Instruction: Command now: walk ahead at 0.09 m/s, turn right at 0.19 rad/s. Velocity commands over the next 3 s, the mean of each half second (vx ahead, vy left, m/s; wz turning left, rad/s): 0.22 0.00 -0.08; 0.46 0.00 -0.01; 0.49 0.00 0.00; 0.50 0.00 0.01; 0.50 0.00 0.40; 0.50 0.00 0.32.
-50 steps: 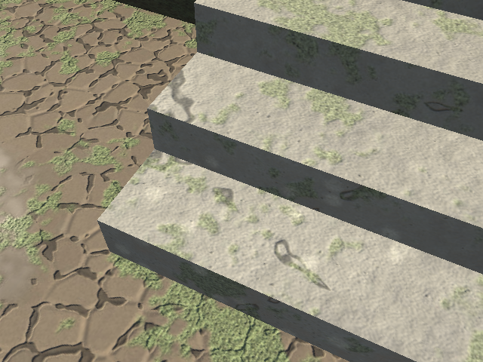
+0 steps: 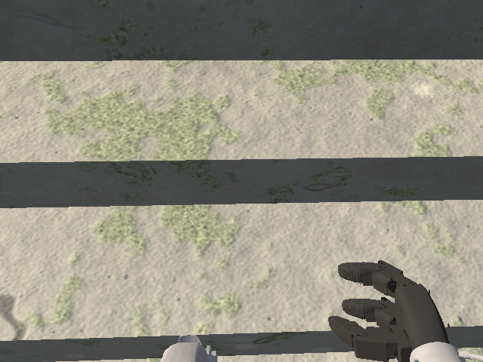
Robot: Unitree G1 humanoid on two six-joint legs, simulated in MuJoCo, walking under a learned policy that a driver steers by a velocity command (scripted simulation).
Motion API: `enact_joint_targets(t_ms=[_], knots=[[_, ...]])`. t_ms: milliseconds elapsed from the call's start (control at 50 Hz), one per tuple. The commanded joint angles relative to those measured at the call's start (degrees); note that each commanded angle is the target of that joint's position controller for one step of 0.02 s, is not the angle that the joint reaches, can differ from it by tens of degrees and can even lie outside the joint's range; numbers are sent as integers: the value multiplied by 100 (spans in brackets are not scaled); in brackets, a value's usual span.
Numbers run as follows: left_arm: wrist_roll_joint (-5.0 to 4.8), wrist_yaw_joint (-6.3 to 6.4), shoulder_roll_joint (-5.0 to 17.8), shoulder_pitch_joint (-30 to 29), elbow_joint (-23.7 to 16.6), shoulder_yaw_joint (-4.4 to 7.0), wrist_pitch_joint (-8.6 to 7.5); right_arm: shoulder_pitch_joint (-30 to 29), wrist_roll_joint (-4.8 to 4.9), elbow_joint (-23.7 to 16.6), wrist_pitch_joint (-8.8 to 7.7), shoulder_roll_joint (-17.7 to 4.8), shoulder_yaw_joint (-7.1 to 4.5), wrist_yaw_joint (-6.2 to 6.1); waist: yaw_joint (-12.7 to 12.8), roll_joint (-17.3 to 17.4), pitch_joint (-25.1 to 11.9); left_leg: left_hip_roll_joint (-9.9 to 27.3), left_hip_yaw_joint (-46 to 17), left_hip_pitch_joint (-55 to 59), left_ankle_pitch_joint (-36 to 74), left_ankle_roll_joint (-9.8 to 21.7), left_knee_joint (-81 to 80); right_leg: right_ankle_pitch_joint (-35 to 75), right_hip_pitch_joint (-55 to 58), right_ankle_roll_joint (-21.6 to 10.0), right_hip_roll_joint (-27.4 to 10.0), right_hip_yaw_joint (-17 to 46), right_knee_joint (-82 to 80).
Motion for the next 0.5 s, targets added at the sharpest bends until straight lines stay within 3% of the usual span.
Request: enact_joint_targets(t_ms=[20, 40, 60, 80, 100, 120, 140, 160, 200, 220, 240, 260, 300, 320, 360, 380, 400, 440, 480, 500], knots=[[222, -306, 375, 326, -643, 157, -274, 3103, 73, 928, 51, -1928, -740, -203, -916, 2652, -3549, 2012, -5216, 5184, 5602, 1534, -4657, -827, -2071, 230, 1321, 1106, 6469], [335, -315, 111, 647, -644, 125, -129, 1982, 247, 879, 20, -1609, -679, -96, -90, 1810, -2902, 1948, -4891, 4338, 3790, 1542, -4601, -783, -2295, 260, 987, 1149, 6897], [472, -247, 179, 401, -733, 105, 50, 1177, 205, 920, 49, -1112, -588, -61, 228, 1027, -1809, 1693, -4458, 3449, 1229, 1412, -4625, -756, -2925, 248, 587, 268, 6692], [618, -140, 39, -32, -820, 45, 207, 870, 151, 1098, 23, -551, -458, -91, 277, 472, -824, 1280, -3762, 2708, -397, 1027, -4462, -661, -3316, 216, 286, -35, 6315], [675, -45, -209, -126, -870, -7, 341, 1020, 122, 1346, 12, -370, -451, -110, 276, 680, -506, 970, -3222, 2192, -1128, 955, -4432, -671, -3492, 158, 339, -162, 6867], [639, 17, -302, -274, -969, -68, 418, 1220, 68, 1572, -44, -405, -484, -86, 248, 549, -339, 825, -2656, 1987, -1346, 864, -4479, -485, -3648, 54, 345, -154, 7046], [545, 56, -369, -450, -1079, -105, 421, 1365, 57, 1765, -135, -450, -515, -63, 234, 491, -274, 792, -2310, 1860, -1135, 836, -4518, -273, -3775, -34, 355, -141, 7077], [511, 120, -514, -516, -1192, -154, 366, 1621, 0, 1981, -247, -476, -535, 9, 234, 766, -393, 865, -2345, 2059, -1288, 896, -4604, -236, -4206, -152, 431, -153, 7750], [486, 150, -563, -781, -1380, -214, 277, 2044, 61, 2327, -422, -542, -568, 92, 206, 674, -525, 858, -2244, 2471, -1790, 724, -4944, 23, -4852, -240, 358, -98, 7855], [496, 141, -541, -958, -1469, -224, 261, 2180, 101, 2471, -484, -596, -582, 104, 194, 654, -513, 878, -2204, 2630, -1840, 690, -5110, 153, -5134, -220, 308, -124, 7818], [598, 112, -656, -1065, -1670, -292, 246, 2285, 124, 2636, -472, -638, -598, 85, 307, 583, -576, 866, -2139, 2897, -1859, 533, -5196, 278, -5365, -178, 60, 15, 7326], [594, 74, -599, -1228, -1704, -296, 242, 2400, 145, 2737, -485, -644, -607, 56, 230, 513, -567, 875, -2079, 3019, -1801, 558, -5326, 466, -5496, -110, -4, -129, 7088], [546, -9, -413, -1322, -1754, -262, 257, 2630, 218, 2833, -481, -883, -698, -4, 79, 527, -601, 946, -2080, 3425, -1856, 813, -5715, 667, -5732, 21, -196, -564, 6491], [506, -37, -436, -1623, -1853, -263, 250, 2811, 272, 2890, -435, -880, -729, -102, -73, 617, -619, 1098, -2247, 3577, -1886, 987, -6037, 448, -5724, 143, -382, -676, 6144], [511, -100, -483, -1787, -1877, -242, 246, 3236, 263, 3023, -390, -960, -818, -192, -269, 645, -610, 1255, -2485, 4129, -2086, 1194, -6285, 408, -6008, 281, -593, -747, 5940], [441, -146, -342, -1549, -1628, -145, 240, 3211, 241, 2896, -436, -879, -815, -180, -315, 552, -834, 1349, -2497, 4330, -1792, 1163, -6459, 555, -5786, 270, -635, -844, 5763], [466, -148, -496, -1378, -1484, -145, 227, 3281, 117, 2913, -470, -828, -845, -136, -295, 722, -912, 1292, -2412, 4345, -1826, 1213, -6354, 383, -5708, 185, -587, -1058, 6052], [503, -156, -603, -1376, -1287, -118, 207, 3416, 64, 2980, -535, -752, -876, -66, -378, 698, -818, 1296, -2326, 4326, -2026, 1259, -6280, 373, -5905, 58, -491, -1196, 6851], [557, -182, -781, -1637, -1323, -122, 180, 3512, 119, 3040, -538, -683, -881, -40, -384, 646, -537, 1346, -2332, 4349, -2143, 1280, -6331, 314, -6201, -7, -559, -1184, 7121], [559, -201, -737, -1804, -1367, -108, 169, 3588, 146, 3054, -557, -667, -882, -39, -428, 571, -359, 1326, -2311, 4480, -2106, 1252, -6389, 295, -6327, 10, -637, -1149, 6758]])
